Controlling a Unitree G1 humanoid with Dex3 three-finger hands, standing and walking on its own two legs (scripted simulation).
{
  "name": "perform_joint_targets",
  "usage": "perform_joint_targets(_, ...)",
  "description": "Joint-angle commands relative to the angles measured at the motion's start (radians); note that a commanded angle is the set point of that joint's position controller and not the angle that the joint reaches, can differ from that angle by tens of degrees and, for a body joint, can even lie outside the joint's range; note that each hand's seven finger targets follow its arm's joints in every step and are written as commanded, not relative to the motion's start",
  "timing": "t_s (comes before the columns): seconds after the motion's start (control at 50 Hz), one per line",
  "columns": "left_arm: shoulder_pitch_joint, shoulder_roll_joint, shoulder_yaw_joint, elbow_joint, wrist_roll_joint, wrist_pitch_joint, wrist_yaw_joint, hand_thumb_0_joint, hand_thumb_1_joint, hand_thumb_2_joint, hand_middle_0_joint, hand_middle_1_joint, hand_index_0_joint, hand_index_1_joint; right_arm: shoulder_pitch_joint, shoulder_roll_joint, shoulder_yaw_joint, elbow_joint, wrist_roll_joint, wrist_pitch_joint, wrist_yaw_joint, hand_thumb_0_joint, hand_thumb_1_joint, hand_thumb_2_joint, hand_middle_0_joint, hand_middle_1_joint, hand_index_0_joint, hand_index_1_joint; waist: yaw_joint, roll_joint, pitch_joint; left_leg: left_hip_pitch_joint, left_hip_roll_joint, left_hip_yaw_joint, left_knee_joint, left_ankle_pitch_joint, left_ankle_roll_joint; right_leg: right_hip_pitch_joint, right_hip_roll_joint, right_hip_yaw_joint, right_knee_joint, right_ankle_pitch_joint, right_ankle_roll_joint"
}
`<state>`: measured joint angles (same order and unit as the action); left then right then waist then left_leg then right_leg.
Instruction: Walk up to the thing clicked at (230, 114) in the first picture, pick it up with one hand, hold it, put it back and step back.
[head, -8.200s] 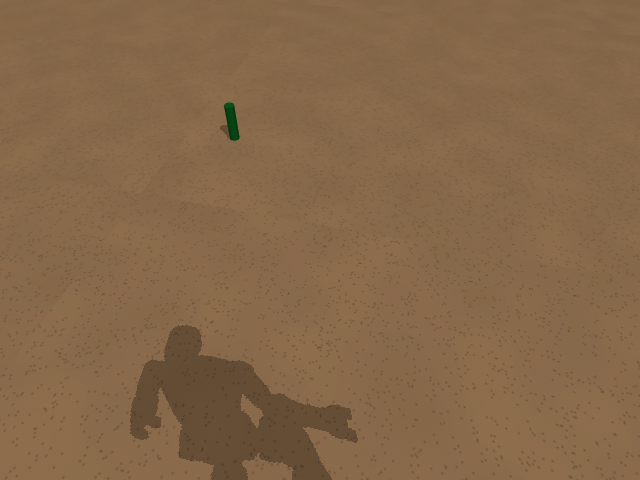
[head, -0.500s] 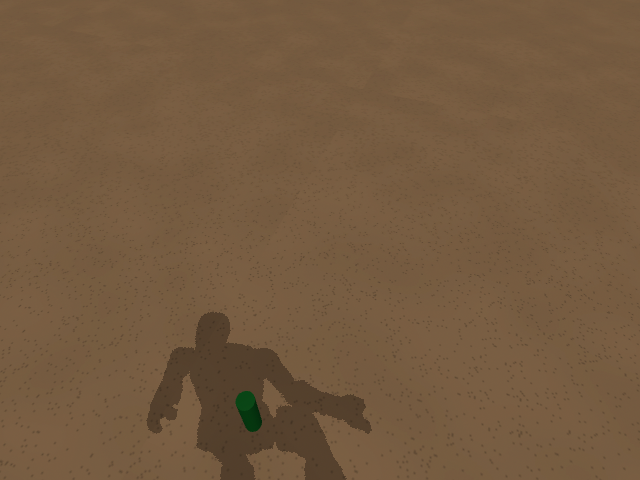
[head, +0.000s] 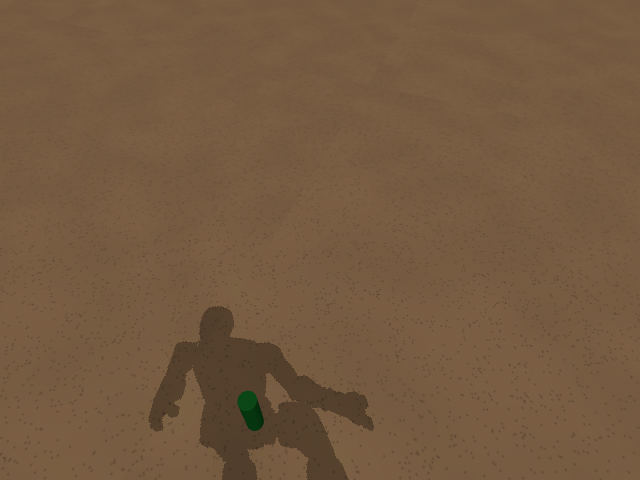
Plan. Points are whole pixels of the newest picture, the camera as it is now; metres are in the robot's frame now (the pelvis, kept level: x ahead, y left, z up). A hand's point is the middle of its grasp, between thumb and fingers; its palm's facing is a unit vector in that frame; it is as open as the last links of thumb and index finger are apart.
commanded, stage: stand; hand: left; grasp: from the side
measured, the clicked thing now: (251, 412) +0.39 +0.19 -0.68
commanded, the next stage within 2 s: go down in 0.64 s
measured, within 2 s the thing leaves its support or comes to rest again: neither
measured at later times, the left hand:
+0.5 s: hand out of the picture +0.07 +0.25 -0.16, palm faces -0.02 -0.94 -0.34, open 7.4 cm
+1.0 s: hand (144, 479) +0.15 +0.25 -0.17, palm faces +0.05 -0.95 -0.32, open 11.4 cm
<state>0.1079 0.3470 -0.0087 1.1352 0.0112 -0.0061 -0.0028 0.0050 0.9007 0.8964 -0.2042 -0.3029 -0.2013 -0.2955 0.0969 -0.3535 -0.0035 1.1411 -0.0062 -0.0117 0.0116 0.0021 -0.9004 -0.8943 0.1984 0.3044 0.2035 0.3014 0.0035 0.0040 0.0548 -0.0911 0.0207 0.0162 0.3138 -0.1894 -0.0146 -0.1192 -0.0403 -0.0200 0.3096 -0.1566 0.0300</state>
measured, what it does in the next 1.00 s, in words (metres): stands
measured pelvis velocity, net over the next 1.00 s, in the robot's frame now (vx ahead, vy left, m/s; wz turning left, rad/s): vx -0.02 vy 0.00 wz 0.00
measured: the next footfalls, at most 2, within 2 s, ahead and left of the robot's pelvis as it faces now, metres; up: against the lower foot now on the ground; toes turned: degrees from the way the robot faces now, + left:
none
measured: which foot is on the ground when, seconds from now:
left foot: down 0.00-1.00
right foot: down 0.00-1.00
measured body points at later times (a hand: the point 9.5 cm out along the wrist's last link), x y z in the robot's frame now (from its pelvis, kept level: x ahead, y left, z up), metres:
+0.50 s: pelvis +0.00 +0.00 +0.00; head +0.01 +0.00 +0.45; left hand +0.07 +0.30 -0.13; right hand +0.08 -0.30 -0.13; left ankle -0.01 +0.13 -0.75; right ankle +0.01 -0.14 -0.75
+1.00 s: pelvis -0.02 +0.00 -0.02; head +0.04 +0.01 +0.42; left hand +0.15 +0.30 -0.14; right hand +0.08 -0.27 -0.14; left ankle -0.01 +0.13 -0.75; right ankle +0.01 -0.14 -0.75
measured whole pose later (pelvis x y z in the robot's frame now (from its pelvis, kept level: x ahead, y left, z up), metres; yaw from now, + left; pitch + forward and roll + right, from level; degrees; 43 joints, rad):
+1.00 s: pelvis -0.02 +0.00 -0.02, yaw +0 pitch +6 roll +0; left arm -0.06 0.35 0.18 1.03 0.06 0.00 -0.03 0.01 0.44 0.46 -0.08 -0.13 -0.08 -0.12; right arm 0.21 -0.25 -0.02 0.81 0.03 -0.05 -0.02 0.00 -0.97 -0.91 0.20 0.30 0.20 0.30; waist -0.02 -0.02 0.03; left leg -0.41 0.03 0.00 0.60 -0.29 -0.02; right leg -0.43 -0.03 -0.02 0.58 -0.24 0.02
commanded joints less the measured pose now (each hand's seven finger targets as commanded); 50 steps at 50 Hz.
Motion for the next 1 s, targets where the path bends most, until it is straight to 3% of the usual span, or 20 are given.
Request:
perform_joint_targets(0.0,-0.036,0.220,0.046,-0.055,-0.004,-0.022,0.010,0.000,0.900,0.900,-0.200,-0.300,-0.200,-0.301,-0.041,-0.212,-0.036,-0.062,-0.002,-0.017,-0.016,0.000,-0.900,-0.900,0.200,0.300,0.200,0.300,0.000,-0.006,-0.079,-0.013,0.117,-0.079,-0.051,0.137,0.025,0.029,-0.102,0.081,-0.036,0.121,-0.042)
perform_joint_targets(0.22,-0.042,0.223,0.049,-0.062,0.000,-0.023,0.012,0.000,0.900,0.900,-0.200,-0.300,-0.200,-0.301,-0.031,-0.212,-0.037,-0.069,-0.001,-0.018,-0.017,0.000,-0.900,-0.900,0.200,0.300,0.200,0.300,-0.005,-0.013,-0.101,0.005,0.124,-0.080,-0.044,0.181,0.030,0.044,-0.104,0.076,-0.030,0.159,-0.043)
perform_joint_targets(0.34,-0.034,0.213,0.048,-0.062,-0.001,-0.021,0.010,0.000,0.900,0.900,-0.200,-0.300,-0.200,-0.301,-0.033,-0.215,-0.037,-0.071,-0.003,-0.020,-0.017,0.000,-0.900,-0.900,0.200,0.300,0.200,0.300,0.000,0.006,-0.075,-0.022,0.116,-0.080,-0.059,0.121,0.028,0.036,-0.103,0.079,-0.040,0.110,-0.043)
perform_joint_targets(0.6,-0.027,0.220,0.047,-0.060,-0.003,-0.023,0.009,0.000,0.900,0.900,-0.200,-0.300,-0.200,-0.301,-0.019,-0.213,-0.038,-0.068,-0.003,-0.017,-0.014,0.000,-0.900,-0.900,0.200,0.300,0.200,0.300,-0.003,-0.005,-0.073,-0.031,0.113,-0.086,-0.063,0.091,0.029,0.028,-0.100,0.078,-0.047,0.068,-0.042)
perform_joint_targets(0.7,-0.026,0.223,0.049,-0.063,0.000,-0.024,0.008,0.000,0.900,0.900,-0.200,-0.300,-0.200,-0.301,-0.018,-0.210,-0.038,-0.068,-0.004,-0.018,-0.015,0.000,-0.900,-0.900,0.200,0.300,0.200,0.300,-0.003,-0.005,-0.086,-0.019,0.113,-0.084,-0.052,0.112,0.032,0.038,-0.108,0.085,-0.041,0.116,-0.046)
perform_joint_targets(0.72,-0.033,0.221,0.047,-0.064,-0.002,-0.024,0.009,0.000,0.820,0.820,-0.275,-0.220,-0.239,-0.223,-0.014,-0.209,-0.036,-0.066,-0.003,-0.018,-0.014,0.000,-0.980,-0.918,0.209,0.296,0.204,0.296,-0.005,-0.001,-0.078,-0.025,0.112,-0.086,-0.058,0.117,0.029,0.035,-0.104,0.082,-0.040,0.107,-0.045)
perform_joint_targets(0.74,-0.384,0.049,0.053,-0.415,-0.055,-0.121,0.027,0.000,0.740,0.740,-0.195,-0.140,-0.159,-0.143,-0.001,-0.042,0.008,-0.353,0.063,-0.069,-0.038,0.000,-0.999,-0.924,0.198,0.300,0.199,0.300,-0.122,0.017,0.013,-0.140,-0.020,0.036,0.017,-0.028,0.023,-0.207,0.040,-0.009,0.022,-0.002,-0.034)
perform_joint_targets(0.76,-0.470,0.096,0.070,-0.334,-0.052,-0.109,0.033,0.000,0.660,0.660,-0.115,-0.060,-0.079,-0.063,0.053,-0.071,0.003,-0.298,0.065,-0.070,-0.048,0.000,-1.011,-0.931,0.198,0.300,0.199,0.300,-0.093,-0.014,-0.038,-0.131,-0.024,0.029,0.036,-0.045,0.027,-0.154,0.034,-0.019,0.031,-0.034,-0.035)
perform_joint_targets(0.78,-0.317,0.175,0.126,-0.158,-0.035,-0.069,0.040,0.000,0.580,0.580,-0.035,-0.030,-0.005,-0.027,0.083,-0.103,-0.008,-0.287,0.061,-0.059,-0.053,0.000,-1.030,-0.938,0.198,0.300,0.199,0.300,-0.082,-0.063,-0.015,-0.176,-0.030,0.030,0.065,-0.074,0.032,-0.174,0.043,-0.026,0.041,-0.079,-0.040)
perform_joint_targets(0.8,-0.227,0.200,0.152,-0.101,-0.027,-0.051,0.028,0.000,0.500,0.500,-0.011,-0.068,-0.013,-0.062,0.085,-0.106,-0.023,-0.312,0.063,-0.051,-0.052,0.000,-1.003,-0.930,0.198,0.300,0.199,0.300,-0.040,-0.050,-0.023,-0.213,-0.027,0.033,0.092,-0.055,0.028,-0.169,0.043,-0.035,0.068,-0.086,-0.041)
perform_joint_targets(0.82,-0.269,0.227,0.165,-0.139,-0.010,-0.050,0.020,0.000,0.420,0.420,-0.010,-0.073,-0.016,-0.064,0.103,-0.105,-0.040,-0.336,0.053,-0.054,-0.058,0.000,-1.004,-0.929,0.198,0.300,0.199,0.300,-0.036,-0.049,-0.093,-0.217,-0.032,0.032,0.121,-0.028,0.030,-0.172,0.038,-0.025,0.092,-0.061,-0.041)
perform_joint_targets(0.84,-0.315,0.292,0.205,-0.202,0.001,-0.060,0.015,0.000,0.340,0.340,-0.011,-0.084,-0.017,-0.075,0.123,-0.106,-0.053,-0.350,0.051,-0.061,-0.066,0.000,-0.991,-0.925,0.199,0.300,0.199,0.300,-0.022,-0.015,-0.186,-0.205,-0.031,0.029,0.142,0.003,0.026,-0.147,0.035,-0.018,0.123,-0.021,-0.039)
perform_joint_targets(0.86,-0.254,0.294,0.229,-0.171,0.019,-0.050,0.004,0.000,0.260,0.260,-0.013,-0.081,-0.022,-0.070,0.129,-0.100,-0.062,-0.371,0.042,-0.067,-0.064,0.000,-0.991,-0.924,0.199,0.300,0.199,0.300,-0.024,0.005,-0.227,-0.228,-0.036,0.028,0.173,0.025,0.024,-0.145,0.029,-0.012,0.155,0.018,-0.038)
perform_joint_targets(0.88,-0.149,0.243,0.220,-0.082,0.036,-0.029,-0.010,0.000,0.196,0.221,-0.021,-0.100,-0.033,-0.086,0.151,-0.092,-0.065,-0.374,0.032,-0.068,-0.059,0.000,-0.981,-0.920,0.199,0.300,0.200,0.300,-0.023,-0.026,-0.222,-0.272,-0.034,0.017,0.208,0.039,0.022,-0.160,0.033,-0.017,0.195,0.034,-0.038)
perform_joint_targets(0.9,-0.097,0.238,0.239,-0.077,0.056,-0.017,-0.023,0.000,0.174,0.221,-0.021,-0.096,-0.029,-0.086,0.155,-0.092,-0.076,-0.394,0.024,-0.069,-0.052,0.000,-0.981,-0.921,0.199,0.300,0.199,0.300,0.006,-0.002,-0.250,-0.294,-0.038,0.015,0.234,0.059,0.020,-0.171,0.032,-0.016,0.223,0.044,-0.045)
perform_joint_targets(0.94,-0.086,0.262,0.276,-0.185,0.060,0.005,-0.029,0.000,0.063,0.176,-0.037,-0.090,-0.043,-0.081,0.152,-0.087,-0.086,-0.442,0.028,-0.073,-0.052,0.000,-0.965,-0.915,0.199,0.300,0.199,0.300,0.033,0.062,-0.330,-0.271,-0.042,0.015,0.242,0.093,0.009,-0.147,0.036,-0.012,0.241,0.058,-0.051)
perform_joint_targets(0.96,-0.047,0.251,0.280,-0.203,0.057,0.024,-0.028,0.000,0.020,0.162,-0.044,-0.097,-0.052,-0.085,0.143,-0.078,-0.082,-0.463,0.029,-0.073,-0.052,0.000,-0.954,-0.911,0.199,0.300,0.199,0.300,0.039,0.080,-0.323,-0.286,-0.041,0.013,0.239,0.089,0.005,-0.149,0.038,-0.016,0.245,0.045,-0.053)
perform_joint_targets(0.98,-0.039,0.210,0.255,-0.212,0.055,0.048,-0.031,0.000,-0.017,0.145,-0.050,-0.092,-0.058,-0.081,0.136,-0.070,-0.078,-0.481,0.030,-0.073,-0.050,0.000,-0.946,-0.909,0.199,0.300,0.199,0.300,0.025,0.082,-0.290,-0.308,-0.040,0.013,0.246,0.076,0.005,-0.181,0.037,-0.015,0.245,0.032,-0.054)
